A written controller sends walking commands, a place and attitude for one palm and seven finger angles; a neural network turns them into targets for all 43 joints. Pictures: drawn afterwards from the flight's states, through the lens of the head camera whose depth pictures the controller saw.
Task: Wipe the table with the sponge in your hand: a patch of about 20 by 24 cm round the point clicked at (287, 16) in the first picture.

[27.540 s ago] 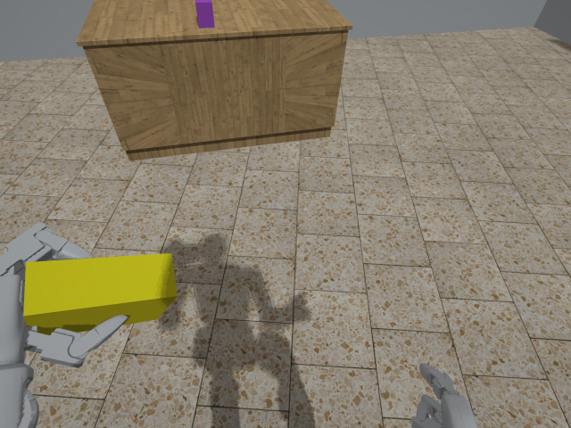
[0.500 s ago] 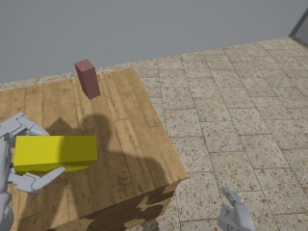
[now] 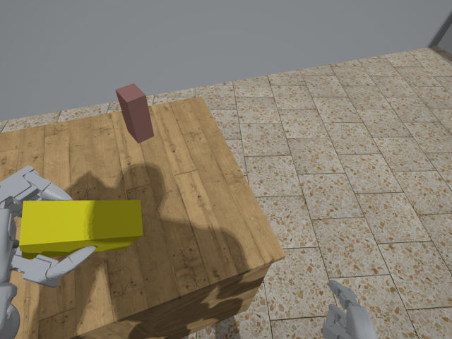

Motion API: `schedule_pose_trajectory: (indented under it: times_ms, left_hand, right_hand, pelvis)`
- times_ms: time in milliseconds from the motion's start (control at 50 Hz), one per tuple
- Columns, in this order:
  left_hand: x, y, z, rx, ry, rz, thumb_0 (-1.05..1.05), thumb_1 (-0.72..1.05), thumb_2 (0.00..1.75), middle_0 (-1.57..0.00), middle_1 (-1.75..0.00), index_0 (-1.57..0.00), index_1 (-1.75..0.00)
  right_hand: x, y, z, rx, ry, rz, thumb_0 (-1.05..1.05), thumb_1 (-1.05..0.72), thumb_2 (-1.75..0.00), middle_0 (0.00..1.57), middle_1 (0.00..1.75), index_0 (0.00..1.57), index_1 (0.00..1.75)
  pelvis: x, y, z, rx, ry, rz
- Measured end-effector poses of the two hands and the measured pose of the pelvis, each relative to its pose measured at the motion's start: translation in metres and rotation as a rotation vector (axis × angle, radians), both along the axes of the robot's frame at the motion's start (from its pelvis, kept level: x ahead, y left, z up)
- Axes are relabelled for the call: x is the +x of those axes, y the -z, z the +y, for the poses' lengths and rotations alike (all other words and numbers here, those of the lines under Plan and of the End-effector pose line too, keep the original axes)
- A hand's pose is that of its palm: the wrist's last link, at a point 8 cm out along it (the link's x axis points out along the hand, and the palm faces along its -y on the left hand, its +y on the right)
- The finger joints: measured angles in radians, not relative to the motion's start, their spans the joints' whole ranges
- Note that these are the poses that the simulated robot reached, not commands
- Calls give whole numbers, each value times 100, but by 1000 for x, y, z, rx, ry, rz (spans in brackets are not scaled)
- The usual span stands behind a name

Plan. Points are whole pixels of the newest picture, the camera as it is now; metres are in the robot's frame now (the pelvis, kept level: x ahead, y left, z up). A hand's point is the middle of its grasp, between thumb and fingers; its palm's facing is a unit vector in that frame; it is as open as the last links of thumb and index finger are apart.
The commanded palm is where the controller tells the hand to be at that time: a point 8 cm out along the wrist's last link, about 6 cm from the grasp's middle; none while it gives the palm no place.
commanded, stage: look again from close up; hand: left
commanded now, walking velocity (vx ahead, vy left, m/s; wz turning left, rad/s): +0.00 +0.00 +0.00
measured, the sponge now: (100, 228) +0.23 +0.20 +0.12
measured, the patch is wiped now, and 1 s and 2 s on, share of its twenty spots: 0.00 0.00 0.00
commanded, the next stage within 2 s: turn the palm down, sponge in hand in 0.26 s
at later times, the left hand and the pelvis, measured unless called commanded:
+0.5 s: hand (25, 187) +0.25 +0.28 +0.18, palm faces +0.41 -0.79 -0.46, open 9.4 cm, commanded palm +0.17 +0.27 +0.17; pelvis +0.00 -0.01 -0.01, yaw +1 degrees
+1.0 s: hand (74, 245) +0.21 +0.23 +0.12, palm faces +0.22 -0.58 -0.78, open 9.4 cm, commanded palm +0.17 +0.25 +0.16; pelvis -0.01 -0.07 -0.02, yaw +4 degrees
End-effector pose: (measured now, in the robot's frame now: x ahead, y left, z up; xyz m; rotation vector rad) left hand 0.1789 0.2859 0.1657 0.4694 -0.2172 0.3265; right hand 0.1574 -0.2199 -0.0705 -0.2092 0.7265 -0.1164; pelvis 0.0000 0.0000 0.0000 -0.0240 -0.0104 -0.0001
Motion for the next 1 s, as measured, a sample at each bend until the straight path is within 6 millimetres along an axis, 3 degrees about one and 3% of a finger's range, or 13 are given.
schedule_pose_trajectory:
  times_ms: [60,120,240,300,360,420,500,580,680,780,880,940,1000]
  left_hand:
    - [14,-23,17,172,10,-90,-1,-46,104,-81,-139,-81,-138]
    - [21,-28,29,119,-46,-133,-1,-46,104,-80,-139,-81,-138]
    - [9,-10,-12,26,80,-84,-1,-45,104,-80,-140,-80,-139]
    - [4,3,-18,7,112,-45,-1,-46,104,-80,-140,-81,-139]
    - [3,8,-8,4,78,-35,-1,-46,104,-80,-139,-81,-138]
    - [16,-18,11,167,51,-78,-1,-46,104,-81,-139,-82,-138]
    - [30,-37,30,89,-41,-48,-1,-46,104,-81,-139,-81,-138]
    - [28,-18,4,126,-9,137,-1,-45,104,-79,-140,-80,-140]
    - [3,6,-35,179,96,211,-1,-45,104,-80,-140,-80,-139]
    - [-18,-6,-27,279,-50,121,-1,-46,104,-80,-139,-81,-138]
    - [-19,-7,-7,304,-194,198,-1,-46,104,-80,-139,-81,-139]
    - [-11,1,-14,328,-171,287,-1,-46,104,-80,-140,-81,-139]
    - [-3,7,-34,383,-86,329,-1,-46,104,-80,-140,-81,-139]
  right_hand:
    - [0,4,1,-23,-85,12,1,-90,-90,20,30,20,30]
    - [2,3,0,14,-90,-15,1,-90,-90,20,30,20,30]
    - [0,-4,-10,22,-32,-80,1,-90,-90,21,30,20,30]
    - [-2,-7,-15,-7,-18,-65,1,-90,-90,20,30,20,30]
    - [-3,-8,-18,-34,-20,-45,1,-90,-90,20,30,20,30]
    - [0,-2,-17,-61,-96,-18,1,-90,-90,20,30,20,30]
    - [11,12,-19,-17,-116,-7,1,-90,-90,20,30,20,30]
    - [24,13,-17,39,-104,-48,1,-90,-90,20,30,20,30]
    - [36,10,-19,41,-122,-77,1,-90,-90,20,30,20,30]
    - [40,18,-28,24,-157,-48,1,-90,-90,20,30,20,30]
    - [39,30,-43,15,-153,-14,1,-90,-90,20,30,20,30]
    - [37,33,-52,14,-131,-15,1,-90,-90,20,30,20,30]
    - [35,35,-62,14,-102,-20,1,-90,-90,20,30,20,30]
  pelvis:
    - [-6,3,-7,3,-8,17]
    - [-8,3,-8,7,13,13]
    - [-4,4,-5,10,31,6]
    - [-2,4,-7,9,24,6]
    - [-2,3,-9,6,13,6]
    - [-5,7,-12,8,-20,5]
    - [-5,9,-13,16,-24,2]
    - [-3,9,-15,18,-16,8]
    - [-3,12,-28,22,-17,18]
    - [-7,16,-45,15,-51,23]
    - [-10,18,-58,16,-76,21]
    - [-11,19,-63,19,-75,20]
    - [-10,19,-67,24,-64,22]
